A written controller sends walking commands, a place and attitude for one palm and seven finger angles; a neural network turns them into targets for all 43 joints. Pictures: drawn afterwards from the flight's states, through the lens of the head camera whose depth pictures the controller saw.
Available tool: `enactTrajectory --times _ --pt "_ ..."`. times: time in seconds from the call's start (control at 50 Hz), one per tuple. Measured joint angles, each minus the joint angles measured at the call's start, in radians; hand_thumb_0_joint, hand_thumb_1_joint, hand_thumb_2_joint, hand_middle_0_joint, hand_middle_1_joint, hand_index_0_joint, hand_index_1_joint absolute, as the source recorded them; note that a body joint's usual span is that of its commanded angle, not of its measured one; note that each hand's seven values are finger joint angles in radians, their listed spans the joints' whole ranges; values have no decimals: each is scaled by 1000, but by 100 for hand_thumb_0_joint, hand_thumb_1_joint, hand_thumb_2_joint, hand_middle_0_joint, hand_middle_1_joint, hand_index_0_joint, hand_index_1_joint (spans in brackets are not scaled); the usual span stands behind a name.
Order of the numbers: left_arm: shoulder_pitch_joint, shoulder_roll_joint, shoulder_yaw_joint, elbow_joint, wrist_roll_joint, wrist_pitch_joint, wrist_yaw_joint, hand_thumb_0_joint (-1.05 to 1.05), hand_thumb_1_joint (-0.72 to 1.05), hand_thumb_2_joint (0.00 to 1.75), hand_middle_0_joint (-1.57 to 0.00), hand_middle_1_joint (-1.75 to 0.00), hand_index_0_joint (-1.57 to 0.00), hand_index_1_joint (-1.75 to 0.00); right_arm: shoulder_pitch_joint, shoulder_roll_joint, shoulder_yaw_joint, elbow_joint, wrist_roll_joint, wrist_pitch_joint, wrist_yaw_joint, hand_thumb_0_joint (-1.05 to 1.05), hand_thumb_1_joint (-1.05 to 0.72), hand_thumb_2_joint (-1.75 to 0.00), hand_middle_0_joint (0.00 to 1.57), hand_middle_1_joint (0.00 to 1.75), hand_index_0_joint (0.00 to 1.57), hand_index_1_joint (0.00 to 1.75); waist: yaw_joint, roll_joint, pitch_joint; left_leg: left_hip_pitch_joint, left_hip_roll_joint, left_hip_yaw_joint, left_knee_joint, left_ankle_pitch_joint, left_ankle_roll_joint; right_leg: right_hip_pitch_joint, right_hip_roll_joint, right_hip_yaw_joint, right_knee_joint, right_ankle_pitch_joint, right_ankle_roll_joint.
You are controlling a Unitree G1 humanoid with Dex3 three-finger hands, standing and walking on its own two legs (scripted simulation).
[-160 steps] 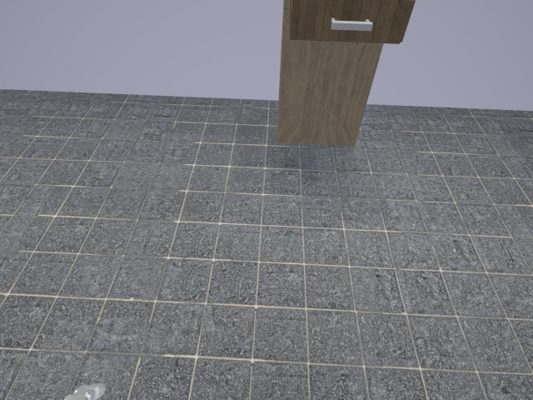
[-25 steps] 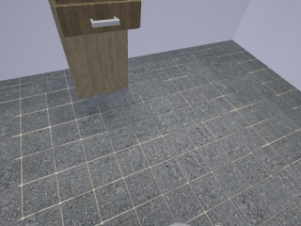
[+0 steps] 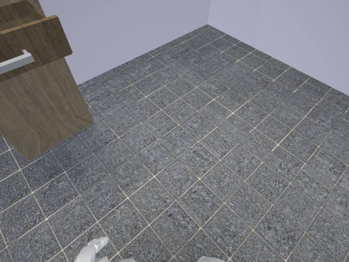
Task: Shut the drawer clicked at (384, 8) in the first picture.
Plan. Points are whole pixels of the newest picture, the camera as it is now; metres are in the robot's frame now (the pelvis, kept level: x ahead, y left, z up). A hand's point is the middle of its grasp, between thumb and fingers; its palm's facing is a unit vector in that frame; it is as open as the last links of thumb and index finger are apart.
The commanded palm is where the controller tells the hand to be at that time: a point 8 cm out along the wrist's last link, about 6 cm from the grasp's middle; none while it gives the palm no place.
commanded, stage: walk to a spot facing it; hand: left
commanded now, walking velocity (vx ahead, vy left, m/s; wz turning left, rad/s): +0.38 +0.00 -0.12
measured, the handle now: (7, 62) +0.69 +0.53 +0.05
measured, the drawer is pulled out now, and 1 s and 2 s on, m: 0.29 0.29 0.29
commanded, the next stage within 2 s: turn to face it in 0.62 s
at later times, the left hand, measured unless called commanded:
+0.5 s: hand (87, 231) +0.22 +0.24 -0.17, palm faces -0.04 -0.99 -0.14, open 7.3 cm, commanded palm none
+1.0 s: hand (146, 131) +0.55 +0.10 -0.15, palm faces -0.23 -0.95 -0.20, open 7.3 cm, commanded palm none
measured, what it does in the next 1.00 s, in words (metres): walks ahead: left foot, then right foot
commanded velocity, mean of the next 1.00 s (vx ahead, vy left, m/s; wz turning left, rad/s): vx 0.21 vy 0.00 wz -0.08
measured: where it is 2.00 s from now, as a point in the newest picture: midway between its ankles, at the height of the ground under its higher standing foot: (181, 217)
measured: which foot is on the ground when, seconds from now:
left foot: up 0.00-0.28, down 0.30-0.82, up 0.84-1.00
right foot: down 0.00-0.30, up 0.32-0.80, down 0.82-1.00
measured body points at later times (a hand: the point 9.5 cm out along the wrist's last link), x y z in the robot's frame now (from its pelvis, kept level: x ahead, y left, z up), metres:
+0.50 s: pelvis +0.21 +0.06 +0.02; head +0.22 +0.08 +0.47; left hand +0.23 +0.29 -0.15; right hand +0.23 -0.18 -0.12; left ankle +0.21 +0.14 -0.73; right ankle +0.18 -0.09 -0.63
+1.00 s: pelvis +0.39 -0.04 +0.00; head +0.41 -0.06 +0.45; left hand +0.57 +0.15 -0.13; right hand +0.31 -0.24 -0.16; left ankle +0.37 +0.12 -0.64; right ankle +0.44 -0.12 -0.73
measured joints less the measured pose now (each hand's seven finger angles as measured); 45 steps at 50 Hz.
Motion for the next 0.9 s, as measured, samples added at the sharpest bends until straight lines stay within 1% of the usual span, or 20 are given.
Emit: enactTrajectory --times 0.06,0.14,0.22,0.28,0.3,0.32,0.36,0.4,0.44,0.5,0.56,0.6,0.66,0.7,0.76,0.8,0.82,0.84,0.88,0.9 --pt "58 -4 28 28 -10 -10 25 -2 94 90 -21 -30 -21 -30 -78 0 -8 -50 -9 -4 1 1 -91 -90 20 30 20 30 10 12 -29 -121 11 -20 -73 67 -8 67 17 13 -91 18 4" --pt "115 28 33 61 5 -6 26 -3 95 90 -21 -30 -21 -30 -164 -13 -20 -95 -18 -7 1 2 -94 -90 20 30 20 30 36 21 -66 -175 11 -11 -282 139 -16 141 26 28 -159 7 14" --pt "179 46 29 87 10 0 19 -2 94 90 -20 -30 -20 -30 -219 -47 -26 -118 -13 -14 21 2 -95 -90 20 30 20 30 74 16 -85 -139 -12 3 -471 176 -7 207 26 43 -172 -40 38" --pt "233 52 28 109 9 7 17 -1 93 90 -20 -30 -20 -30 -243 -60 -23 -135 -11 -27 27 2 -94 -90 20 30 19 30 95 2 -91 -59 -41 24 -606 195 2 250 17 57 -143 -100 62" --pt "253 53 28 115 7 11 15 -1 93 90 -20 -30 -20 -30 -249 -64 -21 -141 -12 -37 27 1 -94 -90 20 30 19 30 99 -7 -92 -26 -52 34 -647 210 14 249 9 67 -103 -134 70" --pt "264 56 30 124 4 19 13 -1 92 90 -20 -30 -20 -30 -258 -59 -19 -145 -17 -48 24 1 -94 -90 20 30 19 30 101 -27 -86 -17 -64 51 -627 209 36 223 -9 81 -18 -167 62" --pt "273 53 30 143 4 38 11 0 92 90 -20 -30 -20 -30 -259 -52 -10 -156 -21 -63 17 1 -93 -90 20 30 20 30 98 -42 -77 9 -68 79 -597 164 68 122 -14 113 253 -218 46" --pt "268 49 32 153 8 48 4 0 92 90 -20 -30 -20 -30 -237 -39 -2 -156 -19 -68 7 1 -92 -90 20 30 20 30 92 -46 -76 62 -73 96 -635 147 77 18 -22 116 465 -170 39" --pt "256 44 35 147 13 51 -3 0 92 90 -20 -30 -20 -30 -205 -21 4 -139 -15 -69 0 0 -92 -90 20 30 20 30 95 -51 -75 123 -79 115 -704 156 73 -70 -43 110 557 -91 44" --pt "237 31 39 121 16 58 -7 1 91 90 -20 -30 -20 -30 -149 -1 2 -102 -8 -66 -14 0 -93 -90 20 30 20 30 101 -50 -78 202 -87 143 -796 162 68 -175 -74 108 582 0 63" --pt "212 19 45 97 18 68 -11 0 91 90 -20 -30 -20 -30 -96 11 3 -69 -3 -63 -15 0 -94 -90 20 30 20 30 100 -49 -74 267 -91 174 -854 153 59 -253 -97 101 556 59 83" --pt "190 13 48 85 19 75 -14 0 91 90 -20 -30 -20 -30 -66 20 3 -52 -3 -60 -15 1 -93 -90 20 30 20 30 93 -46 -65 306 -90 195 -876 138 50 -281 -108 85 498 86 93" --pt "149 16 53 73 19 84 -14 1 93 90 -20 -30 -20 -30 -27 31 2 -34 -5 -56 -15 1 -93 -90 20 30 20 30 73 -39 -43 358 -82 226 -889 104 30 -284 -112 47 353 107 94" --pt "117 20 53 63 17 85 -17 1 93 90 -20 -30 -20 -30 -7 34 -1 -27 -8 -51 -14 1 -92 -90 20 30 20 30 55 -31 -23 388 -73 247 -882 74 12 -266 -103 25 246 103 85" --pt "69 25 48 41 16 74 -17 1 93 90 -20 -30 -20 -30 19 30 -6 -15 -10 -41 -14 1 -92 -90 20 30 20 30 32 -12 4 420 -46 276 -832 7 -22 -219 -69 -4 123 83 55" --pt "47 32 39 27 20 46 -12 1 92 90 -20 -30 -20 -30 41 29 -6 1 -6 -33 -13 1 -91 -90 20 30 20 30 21 -3 11 408 -12 273 -715 -55 -37 -142 -45 -24 19 128 34" --pt "39 39 35 21 21 25 -6 1 92 90 -20 -30 -20 -30 50 32 -4 10 2 -27 -9 1 -91 -90 20 30 20 30 23 -10 5 361 3 246 -590 -64 -26 -121 -46 -24 8 149 10" --pt "21 35 32 21 16 7 2 0 92 90 -20 -30 -20 -30 38 28 -4 19 8 -17 -9 1 -91 -90 20 30 20 30 24 2 14 290 11 174 -427 -89 -15 -131 -39 -30 54 108 -11" --pt "-3 25 18 21 7 -8 14 0 92 90 -20 -30 -20 -30 1 20 -4 20 15 3 -13 1 -91 -90 20 30 20 30 16 18 25 151 -16 31 -159 -117 -1 -114 -35 -45 92 35 -31" --pt "-10 18 12 22 4 -7 19 0 92 90 -20 -30 -20 -30 -17 17 -5 15 14 9 -14 1 -91 -90 20 30 20 30 13 20 23 92 -29 -10 -75 -103 2 -93 -35 -53 80 21 -32"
